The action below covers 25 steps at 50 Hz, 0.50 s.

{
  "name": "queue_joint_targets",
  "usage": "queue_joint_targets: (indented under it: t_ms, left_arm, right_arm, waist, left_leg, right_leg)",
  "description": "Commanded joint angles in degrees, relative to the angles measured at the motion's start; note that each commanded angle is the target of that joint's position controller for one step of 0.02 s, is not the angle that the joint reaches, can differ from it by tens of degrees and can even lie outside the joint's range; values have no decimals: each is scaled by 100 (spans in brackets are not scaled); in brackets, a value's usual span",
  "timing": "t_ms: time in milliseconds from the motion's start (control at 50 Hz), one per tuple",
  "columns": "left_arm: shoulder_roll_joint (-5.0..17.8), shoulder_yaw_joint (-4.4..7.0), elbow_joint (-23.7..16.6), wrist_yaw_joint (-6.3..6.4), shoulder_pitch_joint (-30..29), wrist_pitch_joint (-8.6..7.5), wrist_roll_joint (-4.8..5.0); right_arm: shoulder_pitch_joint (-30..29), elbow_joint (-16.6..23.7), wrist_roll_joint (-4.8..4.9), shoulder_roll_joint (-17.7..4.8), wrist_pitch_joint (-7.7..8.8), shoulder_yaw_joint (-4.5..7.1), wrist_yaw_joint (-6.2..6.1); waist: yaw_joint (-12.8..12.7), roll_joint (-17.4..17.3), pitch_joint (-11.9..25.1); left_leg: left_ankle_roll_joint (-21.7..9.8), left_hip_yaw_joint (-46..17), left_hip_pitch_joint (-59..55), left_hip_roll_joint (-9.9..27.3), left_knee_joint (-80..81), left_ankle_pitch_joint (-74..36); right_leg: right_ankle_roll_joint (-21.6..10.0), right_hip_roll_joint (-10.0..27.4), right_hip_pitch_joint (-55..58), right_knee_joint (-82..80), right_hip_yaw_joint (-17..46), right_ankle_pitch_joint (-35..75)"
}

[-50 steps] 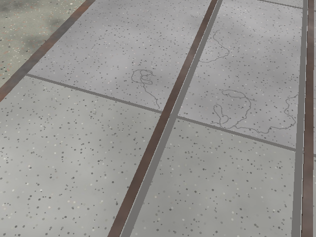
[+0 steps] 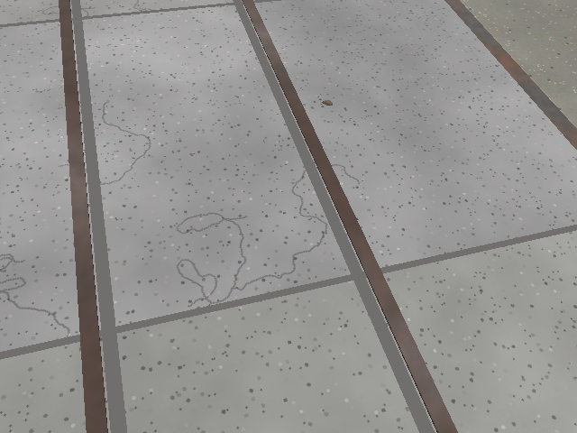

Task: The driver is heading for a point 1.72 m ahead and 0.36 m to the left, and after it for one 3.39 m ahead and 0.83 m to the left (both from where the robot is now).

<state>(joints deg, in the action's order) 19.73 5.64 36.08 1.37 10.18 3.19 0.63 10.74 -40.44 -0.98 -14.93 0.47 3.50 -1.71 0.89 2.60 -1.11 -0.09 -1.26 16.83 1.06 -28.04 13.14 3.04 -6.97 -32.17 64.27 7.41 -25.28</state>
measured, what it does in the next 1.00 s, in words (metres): steps on the spot: right foot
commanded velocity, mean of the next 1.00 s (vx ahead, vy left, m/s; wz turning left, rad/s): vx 0.00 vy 0.00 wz -0.09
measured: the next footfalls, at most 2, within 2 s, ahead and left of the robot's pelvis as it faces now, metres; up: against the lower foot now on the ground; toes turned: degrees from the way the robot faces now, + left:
right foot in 0.22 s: +0.02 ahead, -0.14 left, +0.00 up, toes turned +0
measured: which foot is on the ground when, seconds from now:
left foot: down 0.00-1.00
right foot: up 0.00-0.20, down 0.22-1.00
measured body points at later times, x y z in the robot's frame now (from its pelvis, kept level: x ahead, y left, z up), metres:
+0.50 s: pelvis +0.00 -0.03 +0.00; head +0.01 -0.04 +0.45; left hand +0.18 +0.19 -0.10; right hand +0.09 -0.31 -0.13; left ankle +0.02 +0.12 -0.74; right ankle -0.02 -0.14 -0.74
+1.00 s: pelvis +0.01 -0.03 +0.00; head +0.02 -0.03 +0.45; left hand +0.11 +0.22 -0.14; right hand +0.05 -0.30 -0.14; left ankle +0.02 +0.12 -0.74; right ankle -0.02 -0.14 -0.74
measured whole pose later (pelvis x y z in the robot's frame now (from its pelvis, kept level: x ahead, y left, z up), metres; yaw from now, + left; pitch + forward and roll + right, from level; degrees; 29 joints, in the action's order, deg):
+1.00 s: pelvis +0.01 -0.03 +0.00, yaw -3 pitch -2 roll +0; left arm 12.6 2.0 51.6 1.4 12.6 0.6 -0.2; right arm 12.8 -57.1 -0.2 -13.6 -0.1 2.3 -2.7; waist 1.1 0.0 -1.9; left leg 3.3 0.6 11.1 3.7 -27.6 14.9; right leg -0.8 -1.5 -9.7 28.7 2.3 -17.3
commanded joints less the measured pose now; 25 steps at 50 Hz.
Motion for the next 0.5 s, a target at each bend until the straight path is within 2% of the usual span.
queue_joint_targets:
  t_ms: [20,100,140,180,200,220,240,260,280,320,360,500]
  left_arm:
    - [166,42,-331,17,58,-17,35]
    - [-89,-118,-454,-41,-271,-59,-14]
    - [27,-91,-408,-72,-222,-65,13]
    - [-1,-81,-215,-102,113,-85,-3]
    - [81,-76,-197,-99,140,-93,-44]
    - [352,-46,-254,-55,222,-94,-92]
    - [681,-2,-276,-12,-29,-68,-170]
    - [178,-119,-275,-67,-191,-111,-202]
    - [-38,-182,-265,-110,-311,-163,-226]
    - [37,-180,-192,-133,-227,-247,-229]
    - [42,-201,-104,-124,-146,-301,-189]
    - [-68,-243,61,-86,-113,-311,-164]
  right_arm:
    - [-267,407,28,-740,14,153,-35]
    - [-157,311,61,-907,-53,197,-17]
    - [-39,237,118,-1005,-72,215,19]
    - [-98,182,215,-947,-79,172,39]
    - [148,72,236,-842,-39,130,50]
    - [294,64,101,-677,33,59,87]
    - [485,113,-83,-351,140,-50,157]
    - [100,134,-107,-435,152,-60,125]
    - [-116,120,-77,-588,141,-24,121]
    - [-167,18,-48,-663,82,3,86]
    - [-53,-53,-23,-643,53,0,72]
    - [132,-425,6,-586,59,3,25]
  waist:
    - [-91,-1098,373]
    - [98,-1477,603]
    - [148,-1563,593]
    - [-65,-1412,509]
    - [-61,-1243,487]
    - [34,-656,756]
    - [387,630,803]
    - [131,731,790]
    - [97,506,593]
    - [-13,445,344]
    - [37,371,166]
    - [37,-32,94]
  left_leg:
    - [-1109,-889,-834,1120,802,-2208]
    - [-1185,-734,-991,1190,667,-2307]
    - [-1232,-845,-960,1264,595,-2303]
    - [-1064,-774,-721,1161,380,-2173]
    - [-788,-726,-454,1060,319,-1874]
    - [-360,-494,-4,816,-37,-1113]
    - [70,96,413,267,-272,169]
    - [269,48,-80,298,-55,422]
    - [336,81,-243,278,18,-1]
    - [347,144,-329,238,6,-356]
    - [320,101,-427,264,104,-462]
    - [357,120,-579,285,229,-585]
  right_leg:
    - [220,210,-287,110,-184,158]
    - [216,557,716,-1751,-542,-63]
    - [148,545,1148,-2526,-740,146]
    - [-74,480,1889,-4047,-890,1277]
    - [-247,564,2401,-4606,-700,1870]
    - [-449,1181,3146,-4458,21,2917]
    - [-931,1865,3151,-4086,642,3744]
    - [-1237,1911,2396,-4202,692,2906]
    - [-1059,1585,2253,-4238,490,2170]
    - [-773,1296,2023,-4264,286,1737]
    - [-701,1240,1860,-4259,250,1743]
    - [-673,1109,1857,-4203,147,1755]
Keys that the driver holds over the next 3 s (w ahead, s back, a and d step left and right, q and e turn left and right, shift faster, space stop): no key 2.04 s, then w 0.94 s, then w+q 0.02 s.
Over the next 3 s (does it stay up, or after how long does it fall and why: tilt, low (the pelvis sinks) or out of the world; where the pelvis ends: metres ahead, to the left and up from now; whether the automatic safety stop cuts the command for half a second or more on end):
stays up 0.40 -0.05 0.01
